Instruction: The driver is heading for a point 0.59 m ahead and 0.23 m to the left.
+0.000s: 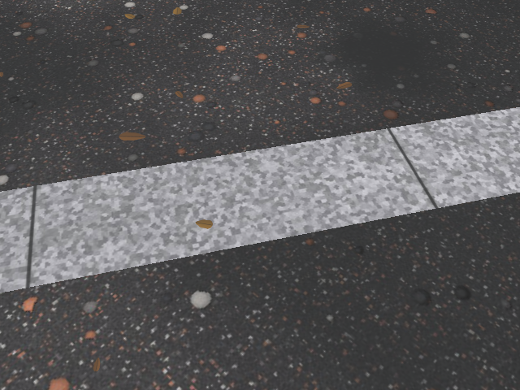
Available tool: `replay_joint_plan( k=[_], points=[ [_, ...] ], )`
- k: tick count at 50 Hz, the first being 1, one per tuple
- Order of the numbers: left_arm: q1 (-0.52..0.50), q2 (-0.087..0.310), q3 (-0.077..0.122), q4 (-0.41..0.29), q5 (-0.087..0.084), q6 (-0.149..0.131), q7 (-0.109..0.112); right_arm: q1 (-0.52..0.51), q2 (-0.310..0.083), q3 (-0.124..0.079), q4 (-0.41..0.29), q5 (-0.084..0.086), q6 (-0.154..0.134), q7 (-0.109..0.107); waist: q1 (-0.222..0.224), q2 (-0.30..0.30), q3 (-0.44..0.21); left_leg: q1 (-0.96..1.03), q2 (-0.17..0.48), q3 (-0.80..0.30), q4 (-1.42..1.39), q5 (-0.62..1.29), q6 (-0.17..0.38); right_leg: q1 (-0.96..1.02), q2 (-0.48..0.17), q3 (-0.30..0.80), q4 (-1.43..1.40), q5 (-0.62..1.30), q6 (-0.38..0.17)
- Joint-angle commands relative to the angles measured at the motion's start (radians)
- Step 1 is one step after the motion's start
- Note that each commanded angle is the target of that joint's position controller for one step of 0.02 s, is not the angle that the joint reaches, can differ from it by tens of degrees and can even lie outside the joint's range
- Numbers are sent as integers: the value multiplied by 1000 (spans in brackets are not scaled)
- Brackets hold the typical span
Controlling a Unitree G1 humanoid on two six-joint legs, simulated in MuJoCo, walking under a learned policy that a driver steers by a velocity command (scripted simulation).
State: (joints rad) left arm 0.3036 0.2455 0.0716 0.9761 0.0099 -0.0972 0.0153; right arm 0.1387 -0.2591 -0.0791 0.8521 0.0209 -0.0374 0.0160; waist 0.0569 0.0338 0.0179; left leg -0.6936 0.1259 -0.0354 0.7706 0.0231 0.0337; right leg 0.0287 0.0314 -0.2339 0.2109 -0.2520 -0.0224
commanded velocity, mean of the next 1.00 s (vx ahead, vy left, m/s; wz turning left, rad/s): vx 0.43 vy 0.00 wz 0.49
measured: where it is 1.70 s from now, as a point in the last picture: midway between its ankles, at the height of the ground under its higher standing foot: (231, 368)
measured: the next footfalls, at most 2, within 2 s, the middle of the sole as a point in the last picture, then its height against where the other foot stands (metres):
left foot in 0.16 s outside the picture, level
right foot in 0.66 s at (276, 351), level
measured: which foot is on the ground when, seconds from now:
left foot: up 0.00-0.14, down 0.16-0.68, up 0.70-1.00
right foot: down 0.00-0.18, up 0.20-0.64, down 0.66-1.00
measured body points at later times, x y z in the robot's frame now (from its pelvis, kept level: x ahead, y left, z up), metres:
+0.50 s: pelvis +0.28 +0.07 +0.01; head +0.31 +0.10 +0.45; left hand +0.41 +0.37 -0.09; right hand +0.40 -0.19 -0.10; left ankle +0.22 +0.13 -0.74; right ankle +0.51 -0.08 -0.68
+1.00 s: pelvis +0.51 +0.10 +0.00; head +0.55 +0.11 +0.45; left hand +0.43 +0.37 -0.12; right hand +0.79 -0.04 -0.10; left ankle +0.52 +0.27 -0.71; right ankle +0.55 +0.00 -0.74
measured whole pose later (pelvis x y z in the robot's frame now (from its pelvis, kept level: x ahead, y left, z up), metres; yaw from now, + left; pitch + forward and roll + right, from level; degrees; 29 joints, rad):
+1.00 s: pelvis +0.51 +0.10 +0.00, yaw +29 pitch +2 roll -1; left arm 0.23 0.26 0.06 0.89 0.00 -0.07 -0.01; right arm 0.14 -0.27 -0.06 0.67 0.00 -0.01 -0.01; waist 0.06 0.04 0.05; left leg -0.53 0.04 -0.06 0.70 -0.18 -0.02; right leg -0.18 0.02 -0.07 0.34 -0.19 -0.02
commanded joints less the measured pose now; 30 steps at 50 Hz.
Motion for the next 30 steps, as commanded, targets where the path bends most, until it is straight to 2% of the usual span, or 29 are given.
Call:
replay_joint_plan(
  k=[1, 3, 5, 6, 7, 8, 9, 10, 11, 12, 13, 14, 15, 16, 18, 20, 23, 27, 30],
  points=[
    [6, 168, 36, -46, -13, 4, 10, -129, -20, 8, -106, 0, -11, 22, 16, -55, 87, -30, -8, 50, -88, 9, 15, -2, -310, 57, -70, 368, -130],
    [18, 180, 41, -42, -21, 20, 9, -156, -29, 7, -138, 2, -9, 36, 10, -68, 89, -30, -28, 80, -119, -66, 36, 69, -332, 37, -15, 475, -118],
    [-9, 209, 49, -55, -28, 33, 13, -123, -60, -8, -154, 4, -5, 44, -32, -105, 41, 75, -85, 136, -127, -164, 71, 100, -336, 8, 98, 785, -96],
    [-23, 224, 53, -62, -31, 41, 16, -62, -86, -22, -148, 5, -2, 45, -74, -126, -4, 168, -125, 162, -122, -214, 93, 101, -333, -2, 204, 937, -85],
    [-44, 232, 54, -69, -34, 49, 18, 61, -127, -45, -122, 10, -1, 42, -148, -124, -69, 331, -169, 179, -161, -207, 123, 66, -311, -18, 376, 1000, -65],
    [-51, 225, 49, -79, -32, 48, 19, 228, -194, -82, -80, 10, 3, 26, -229, -82, -155, 610, -181, 124, -227, -152, 164, -90, -269, -29, 625, 852, -22],
    [17, 101, 13, -125, 7, 31, 10, 289, -312, -109, -62, 10, 7, 6, -168, 164, -235, 963, 69, -322, -248, -188, 298, -511, -137, -10, 997, 96, 38],
    [6, 76, -7, -158, -13, -17, -7, 284, -306, -93, -97, -1, -9, 12, -140, 171, -385, 1117, 222, -807, -443, -344, 432, -738, 14, 237, 1198, -363, 48],
    [-131, 151, 13, -187, -57, -48, -19, 276, -223, -68, -94, -11, -21, 19, -186, 64, -295, 1077, 197, -701, -493, -312, 359, -850, -43, 321, 1219, -289, 18],
    [-161, 147, 11, -197, -63, -62, -20, 222, -186, -58, -97, -8, -31, 18, -156, 31, -186, 944, 161, -550, -487, -235, 317, -861, -88, 314, 1146, -195, -5],
    [-166, 142, 15, -174, -34, -60, -10, 140, -142, -44, -113, -3, -34, 19, -110, -61, -106, 784, 102, -415, -495, -132, 265, -790, -132, 306, 1056, -124, -11],
    [-133, 153, 25, -174, -20, -50, -5, 92, -129, -38, -131, -11, -38, 14, -64, -7, -91, 667, 89, -363, -507, -29, 270, -710, -156, 315, 992, -83, 3],
    [-117, 162, 30, -169, -13, -35, -6, 77, -113, -32, -141, -14, -40, 12, -47, -6, -76, 596, 59, -318, -518, 67, 260, -649, -168, 317, 963, -71, 14],
    [-103, 150, 32, -176, -8, -23, -7, 76, -125, -34, -142, -12, -41, 7, -30, 7, -83, 566, 52, -300, -534, 67, 266, -630, -166, 312, 913, -49, 32],
    [-148, 127, 27, -191, 1, -6, -3, 100, -155, -41, -141, -7, -44, -8, -36, -12, -57, 506, 28, -254, -555, 99, 261, -638, -152, 289, 815, 17, 63],
    [-233, 109, 20, -222, 4, -2, -1, 141, -171, -45, -134, -5, -42, -22, -63, -4, -31, 491, 9, -230, -558, 90, 244, -663, -133, 286, 670, 126, 84],
    [-335, 87, 9, -254, -4, -10, -11, 177, -169, -44, -127, -1, -34, -31, -104, 41, -14, 471, -33, -205, -548, -30, 197, -612, -84, 284, 443, 301, 82],
    [-413, 108, 8, -293, -18, -25, -29, 227, -168, -44, -107, 5, -26, -33, -134, 63, -2, 514, -5, -273, -495, -99, 177, -562, -49, 297, 310, 342, 65],
    [-386, 144, 18, -299, -21, -41, -41, 228, -166, -45, -109, 3, -15, -42, -110, 88, -10, 587, 27, -357, -407, -85, 162, -516, -40, 312, 261, 235, 38]
  ],
)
